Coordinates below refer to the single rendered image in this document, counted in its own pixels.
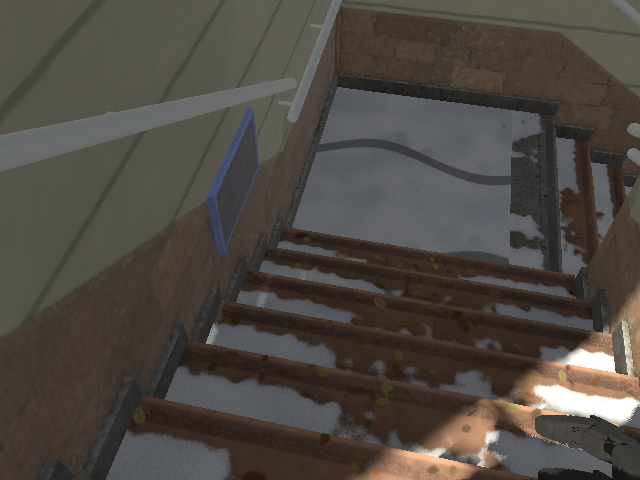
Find stairs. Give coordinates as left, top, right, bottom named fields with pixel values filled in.
left=72, top=227, right=640, bottom=480
left=556, top=137, right=632, bottom=278

